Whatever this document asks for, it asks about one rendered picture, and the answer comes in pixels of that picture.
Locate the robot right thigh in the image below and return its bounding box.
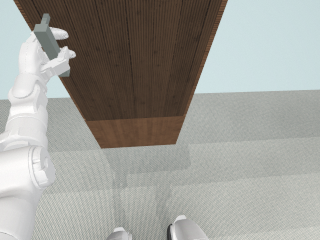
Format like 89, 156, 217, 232
170, 219, 209, 240

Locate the robot left forearm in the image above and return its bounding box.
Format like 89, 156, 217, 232
0, 73, 48, 152

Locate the robot left hand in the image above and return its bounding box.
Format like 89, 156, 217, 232
18, 27, 76, 85

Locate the handle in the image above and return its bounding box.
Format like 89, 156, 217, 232
33, 13, 70, 77

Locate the left robot upper arm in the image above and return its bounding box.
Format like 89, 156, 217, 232
0, 145, 56, 240

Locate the robot thigh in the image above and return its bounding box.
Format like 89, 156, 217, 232
170, 219, 209, 240
106, 230, 132, 240

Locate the robot left thigh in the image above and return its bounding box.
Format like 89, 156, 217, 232
106, 230, 132, 240

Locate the cupboard door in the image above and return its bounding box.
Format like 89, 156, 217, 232
18, 0, 223, 121

